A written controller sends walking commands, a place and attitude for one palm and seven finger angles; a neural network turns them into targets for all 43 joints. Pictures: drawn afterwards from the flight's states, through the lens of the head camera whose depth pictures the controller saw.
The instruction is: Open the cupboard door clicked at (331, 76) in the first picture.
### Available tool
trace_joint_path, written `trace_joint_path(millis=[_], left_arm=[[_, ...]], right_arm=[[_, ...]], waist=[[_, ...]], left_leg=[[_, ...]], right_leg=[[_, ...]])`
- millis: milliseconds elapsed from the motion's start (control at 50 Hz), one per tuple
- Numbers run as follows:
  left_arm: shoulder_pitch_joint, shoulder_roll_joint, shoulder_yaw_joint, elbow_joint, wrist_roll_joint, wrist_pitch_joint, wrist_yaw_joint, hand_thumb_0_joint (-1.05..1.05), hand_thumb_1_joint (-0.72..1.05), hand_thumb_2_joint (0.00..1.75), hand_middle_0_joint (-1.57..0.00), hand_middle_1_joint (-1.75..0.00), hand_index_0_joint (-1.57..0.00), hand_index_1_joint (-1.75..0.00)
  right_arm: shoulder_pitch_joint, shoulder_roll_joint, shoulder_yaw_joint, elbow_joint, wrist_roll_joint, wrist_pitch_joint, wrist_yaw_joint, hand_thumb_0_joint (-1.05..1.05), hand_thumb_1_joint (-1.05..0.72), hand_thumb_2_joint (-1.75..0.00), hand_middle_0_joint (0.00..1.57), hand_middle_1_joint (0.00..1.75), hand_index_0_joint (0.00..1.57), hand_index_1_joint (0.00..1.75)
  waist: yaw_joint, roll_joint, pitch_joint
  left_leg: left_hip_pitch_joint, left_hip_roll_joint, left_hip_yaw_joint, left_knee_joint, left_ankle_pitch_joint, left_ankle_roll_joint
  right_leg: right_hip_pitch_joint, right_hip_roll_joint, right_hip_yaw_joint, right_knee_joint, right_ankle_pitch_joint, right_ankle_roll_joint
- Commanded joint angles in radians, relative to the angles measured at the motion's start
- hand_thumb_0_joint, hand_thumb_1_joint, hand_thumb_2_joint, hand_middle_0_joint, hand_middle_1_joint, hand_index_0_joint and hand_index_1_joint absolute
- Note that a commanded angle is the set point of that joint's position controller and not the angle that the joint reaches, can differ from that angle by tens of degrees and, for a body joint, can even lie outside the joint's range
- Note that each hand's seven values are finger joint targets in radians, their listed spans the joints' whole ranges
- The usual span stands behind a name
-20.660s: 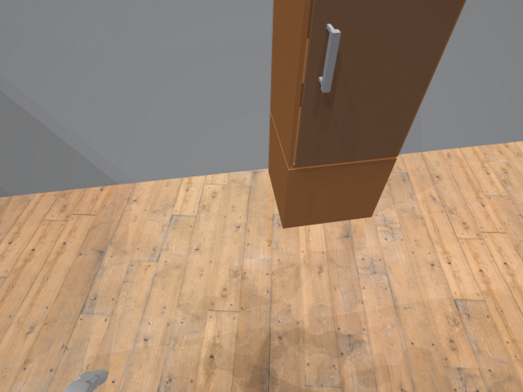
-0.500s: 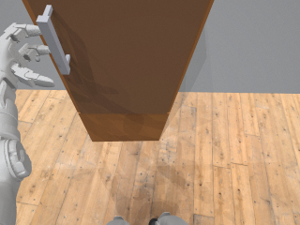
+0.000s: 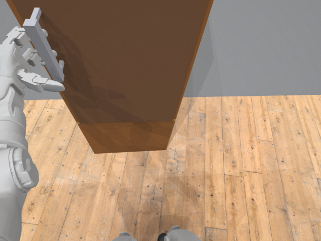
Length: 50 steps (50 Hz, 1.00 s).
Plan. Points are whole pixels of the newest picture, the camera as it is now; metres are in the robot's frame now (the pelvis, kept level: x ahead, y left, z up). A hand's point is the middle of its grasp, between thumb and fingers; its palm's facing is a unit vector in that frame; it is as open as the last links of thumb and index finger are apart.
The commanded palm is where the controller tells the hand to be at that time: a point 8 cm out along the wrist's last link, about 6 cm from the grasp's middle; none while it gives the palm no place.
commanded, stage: slide the fingers in behind the handle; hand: left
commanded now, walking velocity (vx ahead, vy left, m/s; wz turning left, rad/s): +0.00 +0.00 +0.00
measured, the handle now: (48, 48) +0.56 +0.23 +0.12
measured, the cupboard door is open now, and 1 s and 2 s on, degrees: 0 0 9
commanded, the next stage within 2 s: close the thumb around the handle in 0.74 s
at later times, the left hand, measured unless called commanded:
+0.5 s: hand (55, 63) +0.51 +0.21 +0.12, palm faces +0.01 -1.00 +0.01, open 14.0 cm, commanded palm +0.48 +0.25 +0.12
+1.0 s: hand (57, 64) +0.51 +0.20 +0.12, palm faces +0.02 -1.00 -0.01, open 13.4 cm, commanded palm +0.48 +0.24 +0.12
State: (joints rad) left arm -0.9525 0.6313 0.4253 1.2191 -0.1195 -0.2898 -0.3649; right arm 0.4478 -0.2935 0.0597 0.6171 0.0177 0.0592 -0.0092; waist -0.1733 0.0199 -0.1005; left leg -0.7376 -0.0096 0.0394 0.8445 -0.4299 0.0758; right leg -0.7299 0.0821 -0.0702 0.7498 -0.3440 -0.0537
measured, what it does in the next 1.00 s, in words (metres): stands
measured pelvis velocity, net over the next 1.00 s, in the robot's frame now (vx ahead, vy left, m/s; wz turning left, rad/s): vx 0.00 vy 0.00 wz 0.01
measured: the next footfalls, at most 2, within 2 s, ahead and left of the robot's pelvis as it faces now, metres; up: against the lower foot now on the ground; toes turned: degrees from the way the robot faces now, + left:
none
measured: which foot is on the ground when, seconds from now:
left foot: down 0.00-1.00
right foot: down 0.00-1.00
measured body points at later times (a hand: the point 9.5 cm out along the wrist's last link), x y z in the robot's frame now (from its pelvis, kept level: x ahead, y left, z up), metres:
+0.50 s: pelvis +0.00 +0.00 +0.00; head +0.11 +0.02 +0.44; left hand +0.50 +0.26 +0.12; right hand +0.01 -0.26 -0.11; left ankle -0.02 +0.06 -0.70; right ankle +0.00 -0.09 -0.70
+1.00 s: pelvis +0.00 +0.00 +0.00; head +0.10 +0.01 +0.44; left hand +0.50 +0.26 +0.12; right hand +0.00 -0.27 -0.11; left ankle -0.02 +0.06 -0.70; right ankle +0.00 -0.09 -0.70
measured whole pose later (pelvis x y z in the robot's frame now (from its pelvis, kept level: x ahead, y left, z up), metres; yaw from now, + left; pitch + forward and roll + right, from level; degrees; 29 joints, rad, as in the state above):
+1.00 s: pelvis +0.00 +0.00 +0.00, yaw +1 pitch +18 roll -3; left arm -0.96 0.54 0.37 1.20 -0.11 -0.30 -0.27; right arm 0.43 -0.29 0.05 0.62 0.01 0.04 0.01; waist -0.16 0.03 -0.10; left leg -0.72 -0.02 0.03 0.83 -0.42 0.07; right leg -0.72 0.07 -0.07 0.75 -0.35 -0.06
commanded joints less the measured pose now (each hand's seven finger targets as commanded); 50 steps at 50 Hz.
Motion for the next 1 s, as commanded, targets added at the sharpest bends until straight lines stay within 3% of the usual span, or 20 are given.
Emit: trace_joint_path(millis=[0, 40, 60, 120, 180, 240, 340, 360, 420, 500, 580, 640, 660, 680, 700, 740, 820, 840, 880, 980], left_arm=[[-0.402, 0.264, 0.009, -0.212, -0.016, -0.050, -0.003, 0.00, -0.50, 0.30, -0.30, -1.20, -0.30, -1.20], [-0.422, 0.278, 0.029, -0.267, -0.026, -0.067, 0.001, 0.00, -0.50, 0.30, -0.30, -1.20, -0.30, -1.20], [-0.416, 0.255, 0.012, -0.271, -0.030, -0.071, -0.001, 0.00, -0.50, 0.30, -0.30, -1.20, -0.30, -1.20], [-0.439, 0.239, 0.009, -0.253, -0.041, -0.076, 0.002, 0.00, -0.50, 0.30, -0.30, -1.20, -0.30, -1.20], [-0.468, 0.175, -0.045, -0.257, -0.035, -0.071, 0.008, 0.00, -0.50, 0.30, -0.30, -1.20, -0.30, -1.20], [-0.468, 0.207, -0.018, -0.229, -0.027, -0.062, 0.027, 0.00, -0.50, 0.30, -0.30, -1.20, -0.30, -1.20], [-0.507, 0.170, -0.041, -0.242, -0.019, -0.068, 0.048, 0.00, -0.50, 0.30, -0.30, -1.20, -0.30, -1.20], [-0.488, 0.230, 0.012, -0.236, -0.014, -0.073, 0.058, 0.00, -0.50, 0.30, -0.30, -1.20, -0.30, -1.20], [-0.446, 0.228, 0.023, -0.268, -0.015, -0.085, 0.065, 0.00, -0.50, 0.30, -0.30, -1.20, -0.30, -1.20], [-0.423, 0.191, -0.012, -0.203, -0.006, -0.061, 0.061, 0.00, -0.50, 0.30, -0.30, -1.20, -0.30, -1.20], [-0.458, 0.166, -0.030, -0.240, -0.008, -0.066, 0.058, 0.00, -0.50, 0.30, -0.30, -1.20, -0.30, -1.20], [-0.446, 0.195, 0.000, -0.287, -0.022, -0.090, 0.055, 0.00, -0.50, 0.30, -0.30, -1.20, -0.30, -1.20], [-0.446, 0.145, -0.031, -0.282, -0.028, -0.090, 0.052, 0.00, -0.50, 0.30, -0.30, -1.20, -0.30, -1.20], [-0.422, 0.166, -0.009, -0.265, -0.028, -0.088, 0.054, 0.00, -0.50, 0.30, -0.30, -1.20, -0.30, -1.20], [-0.434, 0.117, -0.057, -0.255, -0.024, -0.081, 0.050, 0.00, -0.50, 0.30, -0.30, -1.20, -0.30, -1.20], [-0.456, 0.151, -0.029, -0.248, -0.020, -0.076, 0.057, 0.00, -0.50, 0.30, -0.30, -1.20, -0.30, -1.20], [-0.466, 0.133, -0.047, -0.224, -0.009, -0.065, 0.076, 0.00, -0.50, 0.30, -0.30, -1.20, -0.30, -1.20], [-0.479, 0.173, -0.015, -0.233, -0.007, -0.071, 0.087, 0.00, -0.44, 0.32, -0.30, -1.21, -0.30, -1.21], [-0.447, 0.118, -0.057, -0.235, -0.004, -0.075, 0.088, 0.00, -0.33, 0.37, -0.31, -1.22, -0.31, -1.22], [-0.469, 0.116, -0.056, -0.236, -0.006, -0.089, 0.084, 0.00, -0.05, 0.49, -0.33, -1.25, -0.33, -1.25]], right_arm=[[0.138, -0.179, -0.065, -0.072, 0.001, -0.012, -0.015, 0.00, -0.90, -0.90, 0.20, 0.30, 0.20, 0.30], [0.141, -0.180, -0.070, -0.071, -0.003, -0.015, -0.015, 0.00, -0.90, -0.90, 0.20, 0.30, 0.20, 0.30], [0.136, -0.177, -0.069, -0.073, -0.001, -0.016, -0.015, 0.00, -0.90, -0.90, 0.20, 0.30, 0.20, 0.30], [0.139, -0.178, -0.070, -0.061, -0.001, -0.019, -0.016, 0.00, -0.90, -0.90, 0.20, 0.30, 0.20, 0.30], [0.133, -0.173, -0.071, -0.053, -0.001, -0.024, -0.015, 0.00, -0.90, -0.90, 0.20, 0.30, 0.20, 0.30], [0.143, -0.177, -0.070, -0.045, -0.004, -0.027, -0.016, 0.00, -0.90, -0.90, 0.20, 0.30, 0.20, 0.30], [0.138, -0.170, -0.069, -0.044, -0.007, -0.036, -0.011, 0.00, -0.90, -0.90, 0.20, 0.30, 0.20, 0.30], [0.145, -0.174, -0.071, -0.042, -0.009, -0.035, -0.011, 0.00, -0.90, -0.90, 0.20, 0.30, 0.20, 0.30], [0.145, -0.171, -0.073, -0.061, -0.010, -0.037, -0.006, 0.00, -0.90, -0.90, 0.20, 0.30, 0.20, 0.30], [0.137, -0.167, -0.068, -0.063, -0.005, -0.028, -0.003, 0.00, -0.90, -0.90, 0.20, 0.30, 0.20, 0.30], [0.145, -0.167, -0.072, -0.063, -0.007, -0.029, -0.005, 0.00, -0.90, -0.90, 0.20, 0.30, 0.20, 0.30], [0.150, -0.169, -0.076, -0.058, -0.008, -0.029, -0.005, 0.00, -0.90, -0.90, 0.20, 0.30, 0.20, 0.30], [0.148, -0.163, -0.075, -0.056, -0.009, -0.031, -0.002, 0.00, -0.90, -0.90, 0.20, 0.30, 0.20, 0.30], [0.149, -0.166, -0.077, -0.051, -0.008, -0.031, -0.002, 0.00, -0.90, -0.90, 0.20, 0.30, 0.20, 0.30], [0.143, -0.163, -0.075, -0.049, -0.006, -0.030, 0.000, 0.00, -0.90, -0.90, 0.20, 0.30, 0.20, 0.30], [0.149, -0.168, -0.078, -0.041, -0.009, -0.029, -0.002, 0.00, -0.90, -0.90, 0.20, 0.30, 0.20, 0.30], [0.146, -0.166, -0.073, -0.043, -0.009, -0.030, -0.004, 0.00, -0.90, -0.90, 0.20, 0.30, 0.20, 0.30], [0.152, -0.170, -0.077, -0.039, -0.011, -0.030, -0.004, 0.00, -0.90, -0.90, 0.20, 0.30, 0.20, 0.30], [0.147, -0.163, -0.076, -0.047, -0.009, -0.034, -0.002, 0.00, -0.90, -0.90, 0.20, 0.30, 0.20, 0.30], [0.144, -0.166, -0.078, -0.042, -0.010, -0.040, -0.001, 0.00, -0.90, -0.90, 0.20, 0.30, 0.20, 0.30]], waist=[[0.017, 0.122, -0.399], [0.021, 0.132, -0.451], [0.018, 0.156, -0.451], [0.001, 0.110, -0.412], [-0.012, 0.155, -0.407], [-0.010, 0.118, -0.414], [-0.015, 0.149, -0.432], [0.005, 0.134, -0.445], [0.020, 0.123, -0.503], [0.005, 0.095, -0.398], [0.003, 0.124, -0.438], [0.017, 0.136, -0.496], [0.006, 0.127, -0.489], [0.017, 0.123, -0.469], [-0.001, 0.124, -0.435], [0.002, 0.116, -0.429], [-0.004, 0.126, -0.387], [-0.002, 0.095, -0.412], [0.000, 0.112, -0.424], [-0.002, 0.122, -0.439]], left_leg=[[0.255, 0.030, -0.103, -0.082, 0.437, -0.037], [0.293, 0.032, -0.103, -0.074, 0.475, -0.038], [0.304, 0.032, -0.100, -0.073, 0.481, -0.040], [0.290, 0.033, -0.104, -0.074, 0.453, -0.034], [0.321, 0.034, -0.109, -0.075, 0.451, -0.040], [0.312, 0.034, -0.117, -0.073, 0.467, -0.040], [0.337, 0.034, -0.119, -0.065, 0.487, -0.047], [0.326, 0.034, -0.122, -0.064, 0.492, -0.050], [0.346, 0.033, -0.115, -0.055, 0.578, -0.050], [0.275, 0.031, -0.101, -0.070, 0.489, -0.042], [0.337, 0.035, -0.113, -0.069, 0.530, -0.049], [0.380, 0.040, -0.119, -0.061, 0.607, -0.059], [0.389, 0.039, -0.119, -0.062, 0.608, -0.059], [0.378, 0.041, -0.120, -0.063, 0.608, -0.060], [0.375, 0.041, -0.120, -0.068, 0.581, -0.060], [0.362, 0.038, -0.121, -0.068, 0.566, -0.057], [0.339, 0.033, -0.121, -0.077, 0.517, -0.054], [0.333, 0.034, -0.123, -0.077, 0.500, -0.053], [0.351, 0.033, -0.122, -0.079, 0.517, -0.056], [0.361, 0.032, -0.121, -0.074, 0.502, -0.056]], right_leg=[[0.219, -0.020, 0.072, -0.051, 0.355, 0.020], [0.234, -0.019, 0.075, -0.049, 0.382, 0.021], [0.225, -0.019, 0.077, -0.049, 0.385, 0.020], [0.210, -0.017, 0.075, -0.055, 0.367, 0.021], [0.165, -0.019, 0.069, -0.057, 0.341, 0.022], [0.171, -0.018, 0.066, -0.051, 0.349, 0.022], [0.150, -0.019, 0.065, -0.044, 0.351, 0.022], [0.171, -0.017, 0.064, -0.038, 0.352, 0.020], [0.217, -0.017, 0.069, -0.027, 0.425, 0.020], [0.204, -0.017, 0.069, -0.039, 0.392, 0.025], [0.184, -0.016, 0.063, -0.039, 0.389, 0.023], [0.198, -0.013, 0.063, -0.034, 0.420, 0.022], [0.193, -0.011, 0.061, -0.037, 0.421, 0.024], [0.187, -0.012, 0.059, -0.039, 0.413, 0.022], [0.161, -0.011, 0.055, -0.043, 0.390, 0.024], [0.163, -0.013, 0.057, -0.046, 0.383, 0.024], [0.144, -0.017, 0.055, -0.048, 0.349, 0.019], [0.163, -0.016, 0.058, -0.048, 0.350, 0.022], [0.162, -0.017, 0.056, -0.046, 0.358, 0.021], [0.159, -0.016, 0.060, -0.046, 0.349, 0.020]])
